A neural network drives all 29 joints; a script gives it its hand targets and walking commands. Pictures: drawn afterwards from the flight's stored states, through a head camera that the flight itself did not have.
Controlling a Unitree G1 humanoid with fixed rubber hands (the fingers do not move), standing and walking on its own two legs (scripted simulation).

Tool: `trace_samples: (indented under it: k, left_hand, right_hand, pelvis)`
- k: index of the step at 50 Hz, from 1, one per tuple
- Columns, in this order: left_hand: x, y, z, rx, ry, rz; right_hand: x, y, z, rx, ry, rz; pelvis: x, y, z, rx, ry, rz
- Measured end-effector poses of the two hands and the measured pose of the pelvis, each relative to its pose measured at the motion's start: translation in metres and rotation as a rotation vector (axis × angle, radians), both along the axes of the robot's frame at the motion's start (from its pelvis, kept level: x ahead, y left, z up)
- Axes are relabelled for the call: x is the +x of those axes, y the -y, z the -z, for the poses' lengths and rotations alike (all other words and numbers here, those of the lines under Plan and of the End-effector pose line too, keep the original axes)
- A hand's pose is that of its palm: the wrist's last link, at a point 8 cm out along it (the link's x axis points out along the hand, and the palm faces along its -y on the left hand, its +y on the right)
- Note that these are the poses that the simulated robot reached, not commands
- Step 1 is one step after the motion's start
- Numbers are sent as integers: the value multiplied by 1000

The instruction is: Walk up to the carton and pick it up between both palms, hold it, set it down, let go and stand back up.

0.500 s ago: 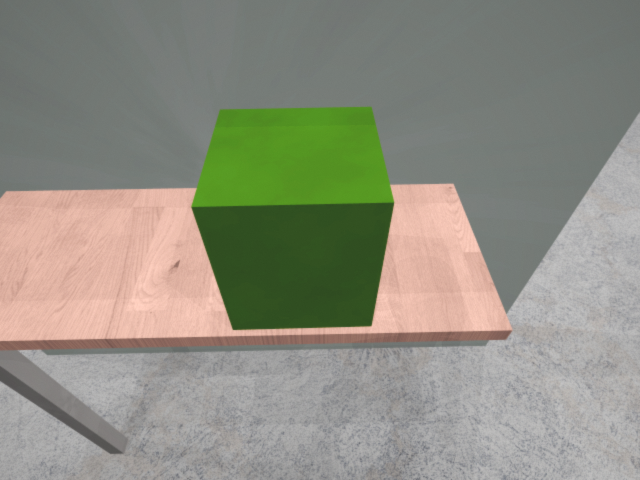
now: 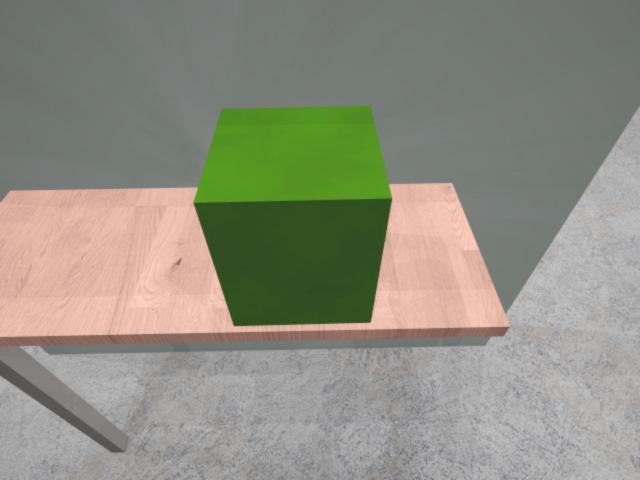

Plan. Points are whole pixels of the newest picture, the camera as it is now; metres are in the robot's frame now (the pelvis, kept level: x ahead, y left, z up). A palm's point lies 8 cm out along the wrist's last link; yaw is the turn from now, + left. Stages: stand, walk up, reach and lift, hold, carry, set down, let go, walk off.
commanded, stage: walk up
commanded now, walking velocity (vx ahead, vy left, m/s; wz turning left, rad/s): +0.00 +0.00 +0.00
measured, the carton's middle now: (299, 220) +0.46 +0.04 +0.08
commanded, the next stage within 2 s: stand in 1.74 s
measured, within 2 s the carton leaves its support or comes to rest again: neither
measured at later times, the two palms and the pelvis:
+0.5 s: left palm out of the picture -0.01 +0.26 -0.14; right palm out of the picture +0.03 -0.29 -0.14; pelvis -0.05 -0.02 -0.02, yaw +3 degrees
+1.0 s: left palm out of the picture -0.03 +0.24 -0.14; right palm out of the picture +0.01 -0.24 -0.12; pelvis -0.05 -0.01 -0.01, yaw +4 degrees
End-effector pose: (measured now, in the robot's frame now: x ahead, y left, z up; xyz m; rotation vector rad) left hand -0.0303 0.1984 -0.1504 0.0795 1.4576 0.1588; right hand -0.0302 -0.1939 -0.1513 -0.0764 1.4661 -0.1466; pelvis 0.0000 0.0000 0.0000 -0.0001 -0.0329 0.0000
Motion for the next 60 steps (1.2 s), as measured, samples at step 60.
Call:
trace_samples:
  k: [60]
  left_hand:
    - [10, -43, -24, 132, 286, 27]
  right_hand:
    - [68, 69, -33, -117, 394, -187]
  pelvis:
    - [-48, 16, 6, 4, -4, -70]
